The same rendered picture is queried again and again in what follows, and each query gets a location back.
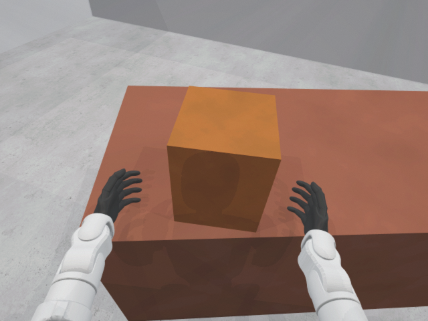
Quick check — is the robot left hand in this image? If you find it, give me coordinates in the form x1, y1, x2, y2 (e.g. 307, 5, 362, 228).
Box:
94, 169, 142, 223

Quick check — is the robot left forearm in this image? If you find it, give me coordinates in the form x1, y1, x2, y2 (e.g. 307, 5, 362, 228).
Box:
31, 213, 114, 321

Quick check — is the robot right forearm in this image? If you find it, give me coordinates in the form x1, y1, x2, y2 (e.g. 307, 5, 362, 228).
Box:
298, 229, 368, 321

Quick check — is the pedestal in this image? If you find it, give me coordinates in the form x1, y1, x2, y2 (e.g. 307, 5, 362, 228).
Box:
79, 86, 428, 321

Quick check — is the carton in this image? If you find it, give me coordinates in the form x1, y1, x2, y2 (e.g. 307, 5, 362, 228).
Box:
167, 86, 281, 233

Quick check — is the robot right hand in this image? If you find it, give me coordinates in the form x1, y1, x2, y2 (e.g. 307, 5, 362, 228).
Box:
287, 181, 328, 234

